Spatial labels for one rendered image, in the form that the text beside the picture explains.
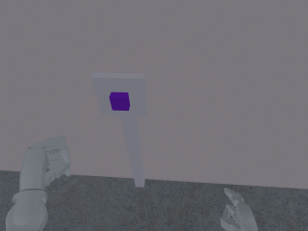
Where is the right robot hand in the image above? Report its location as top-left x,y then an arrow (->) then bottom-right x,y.
220,188 -> 258,231

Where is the left robot forearm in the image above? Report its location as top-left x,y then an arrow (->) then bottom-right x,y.
5,189 -> 48,231

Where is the button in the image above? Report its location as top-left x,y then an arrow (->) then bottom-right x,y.
109,91 -> 130,111

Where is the left robot hand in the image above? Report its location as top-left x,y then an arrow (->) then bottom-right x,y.
19,135 -> 71,192

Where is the panel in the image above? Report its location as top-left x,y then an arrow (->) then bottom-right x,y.
90,72 -> 147,188

